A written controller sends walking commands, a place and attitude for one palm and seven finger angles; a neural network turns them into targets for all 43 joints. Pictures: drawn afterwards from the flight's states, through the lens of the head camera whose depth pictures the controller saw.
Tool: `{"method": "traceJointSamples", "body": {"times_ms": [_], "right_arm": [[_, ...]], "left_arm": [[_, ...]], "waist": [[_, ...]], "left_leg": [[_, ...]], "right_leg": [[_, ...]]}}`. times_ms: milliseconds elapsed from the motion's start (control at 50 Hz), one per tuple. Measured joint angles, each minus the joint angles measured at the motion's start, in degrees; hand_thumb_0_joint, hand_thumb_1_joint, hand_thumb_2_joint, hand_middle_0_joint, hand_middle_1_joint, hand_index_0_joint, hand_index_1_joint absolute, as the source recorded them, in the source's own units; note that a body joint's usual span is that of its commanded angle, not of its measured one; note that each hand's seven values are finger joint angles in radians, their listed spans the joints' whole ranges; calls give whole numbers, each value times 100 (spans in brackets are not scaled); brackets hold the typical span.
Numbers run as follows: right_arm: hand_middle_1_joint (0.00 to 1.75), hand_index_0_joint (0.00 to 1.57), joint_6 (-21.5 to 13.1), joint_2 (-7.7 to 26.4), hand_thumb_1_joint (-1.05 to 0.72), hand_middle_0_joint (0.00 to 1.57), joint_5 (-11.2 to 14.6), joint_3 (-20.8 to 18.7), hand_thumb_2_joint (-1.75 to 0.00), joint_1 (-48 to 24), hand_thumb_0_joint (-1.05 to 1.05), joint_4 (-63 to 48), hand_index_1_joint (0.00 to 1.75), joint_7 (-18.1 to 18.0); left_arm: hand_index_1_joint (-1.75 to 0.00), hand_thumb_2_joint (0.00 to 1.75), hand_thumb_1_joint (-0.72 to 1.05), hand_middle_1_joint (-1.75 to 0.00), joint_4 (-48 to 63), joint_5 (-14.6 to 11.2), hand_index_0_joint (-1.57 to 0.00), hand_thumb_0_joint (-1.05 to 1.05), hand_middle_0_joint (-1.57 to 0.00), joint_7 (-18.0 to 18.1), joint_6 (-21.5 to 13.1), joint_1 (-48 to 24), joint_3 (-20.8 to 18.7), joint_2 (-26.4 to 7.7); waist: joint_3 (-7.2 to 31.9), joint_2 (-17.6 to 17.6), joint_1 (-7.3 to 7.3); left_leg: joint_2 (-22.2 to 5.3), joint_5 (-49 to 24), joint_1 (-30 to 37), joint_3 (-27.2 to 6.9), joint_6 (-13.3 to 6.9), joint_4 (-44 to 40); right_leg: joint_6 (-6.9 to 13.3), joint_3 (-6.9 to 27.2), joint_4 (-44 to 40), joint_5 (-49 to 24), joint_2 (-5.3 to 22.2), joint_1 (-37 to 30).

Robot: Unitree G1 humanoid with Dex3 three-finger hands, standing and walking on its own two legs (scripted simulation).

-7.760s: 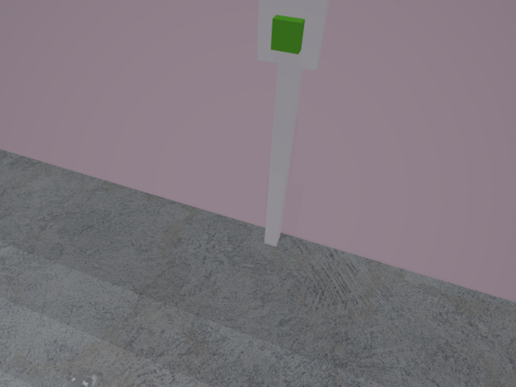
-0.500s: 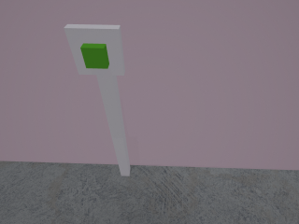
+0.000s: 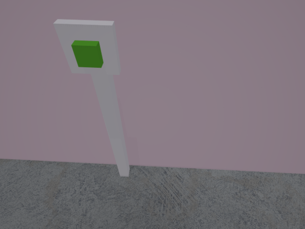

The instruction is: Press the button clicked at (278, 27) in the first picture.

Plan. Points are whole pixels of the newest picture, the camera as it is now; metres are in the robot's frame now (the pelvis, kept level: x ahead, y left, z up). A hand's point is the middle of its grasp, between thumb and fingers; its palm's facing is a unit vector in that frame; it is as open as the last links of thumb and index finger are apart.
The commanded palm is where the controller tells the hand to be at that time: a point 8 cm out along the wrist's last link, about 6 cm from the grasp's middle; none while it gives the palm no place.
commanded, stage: look again from close up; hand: left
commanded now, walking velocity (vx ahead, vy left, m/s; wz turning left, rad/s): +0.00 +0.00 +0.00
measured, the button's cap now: (88, 53) +0.54 +0.23 +0.19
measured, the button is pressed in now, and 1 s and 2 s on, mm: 0 0 0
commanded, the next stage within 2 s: shuffle to correct the standing spot in 0.58 s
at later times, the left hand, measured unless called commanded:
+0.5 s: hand out of the picture +0.02 +0.21 -0.18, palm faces +0.01 -0.98 -0.21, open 7.3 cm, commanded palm none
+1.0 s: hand out of the picture +0.00 +0.19 -0.18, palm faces +0.00 -0.98 -0.18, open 7.3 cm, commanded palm none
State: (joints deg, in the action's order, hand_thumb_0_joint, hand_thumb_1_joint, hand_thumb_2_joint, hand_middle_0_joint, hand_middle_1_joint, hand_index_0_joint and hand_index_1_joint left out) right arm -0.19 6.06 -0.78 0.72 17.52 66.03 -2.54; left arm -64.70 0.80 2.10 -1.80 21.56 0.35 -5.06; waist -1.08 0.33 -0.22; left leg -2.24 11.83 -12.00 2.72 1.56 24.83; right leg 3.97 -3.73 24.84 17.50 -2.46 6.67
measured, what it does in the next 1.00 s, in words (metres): stands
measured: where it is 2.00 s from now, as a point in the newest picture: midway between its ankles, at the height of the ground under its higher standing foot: outside the picture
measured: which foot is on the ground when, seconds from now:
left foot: down 0.00-1.00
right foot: down 0.00-1.00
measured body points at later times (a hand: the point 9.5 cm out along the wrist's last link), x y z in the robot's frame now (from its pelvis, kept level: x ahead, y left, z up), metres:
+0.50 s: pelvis +0.00 +0.03 +0.00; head -0.01 +0.04 +0.45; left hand +0.02 +0.26 -0.16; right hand +0.01 -0.19 -0.16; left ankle -0.01 +0.13 -0.74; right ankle -0.04 -0.07 -0.74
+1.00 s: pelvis +0.03 +0.03 -0.01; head +0.05 +0.03 +0.44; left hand +0.00 +0.25 -0.17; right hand +0.01 -0.19 -0.17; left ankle -0.01 +0.13 -0.74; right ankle -0.04 -0.07 -0.74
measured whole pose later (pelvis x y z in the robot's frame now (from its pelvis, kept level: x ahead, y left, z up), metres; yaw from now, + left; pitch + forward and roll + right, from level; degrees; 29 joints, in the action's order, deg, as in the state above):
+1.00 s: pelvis +0.03 +0.03 -0.01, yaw -1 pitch +1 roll +1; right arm -0.7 7.9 -0.9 0.8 18.2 63.9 -1.7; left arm -64.0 1.5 1.8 -1.5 20.8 0.1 -8.1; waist -0.6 0.7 -0.3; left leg 1.1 20.5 -11.8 3.7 -1.8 31.3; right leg 1.5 -1.8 31.4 23.5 -0.2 8.8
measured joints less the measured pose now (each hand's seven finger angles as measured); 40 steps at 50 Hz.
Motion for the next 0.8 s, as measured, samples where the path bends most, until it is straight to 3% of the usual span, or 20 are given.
{"method": "traceJointSamples", "body": {"times_ms": [100,160,220,300,400,520,800], "right_arm": [[30,20,1,55,-92,19,-2,7,-90,-33,1,-24,29,11],[30,20,81,200,-93,19,-1,-28,-90,-96,1,-174,29,69],[30,20,73,324,-93,19,14,-90,-90,-155,1,-390,29,106],[30,20,-18,326,-93,19,7,-98,-90,-135,1,-489,29,90],[30,20,-45,297,-94,19,-22,-19,-90,-89,1,-455,29,50],[30,20,-31,301,-94,19,-33,40,-90,-90,1,-455,29,69],[30,20,-35,196,-92,20,-34,87,-90,-12,0,-288,29,141]], "left_arm": [[-30,90,91,-30,10,1,-20,0,-20,10,-2,-8,-10,-72],[-30,90,91,-30,86,65,-20,0,-20,97,-123,-4,7,-33],[-30,90,91,-30,167,90,-20,1,-20,84,-147,-8,21,-33],[-30,90,91,-30,229,66,-20,1,-20,78,-64,-124,5,-164],[-30,90,91,-30,325,35,-20,1,-20,83,36,-366,-19,-316],[-30,90,92,-30,409,27,-20,1,-20,39,83,-520,-17,-463],[-30,90,91,-30,239,50,-20,1,-20,-49,146,-332,8,-445]], "waist": [[-20,-22,5],[-44,-168,-21],[-61,-268,46],[22,-197,121],[147,-28,25],[143,25,32],[-8,149,19]], "left_leg": [[-3,-11,50,1,22,-57],[-65,387,-362,-151,-87,800],[-59,668,-523,-179,-157,1221],[54,637,-240,-134,-147,775],[200,568,-84,-30,-265,639],[299,455,-12,32,-350,440],[425,463,4,100,-448,339]], "right_leg": [[19,1,-18,12,-5,-31],[-11,6,-29,-45,-109,78],[16,21,72,-22,-156,187],[-51,-24,418,199,-70,276],[-171,66,425,220,83,193],[-250,121,333,145,181,178],[-326,186,403,223,307,249]]}}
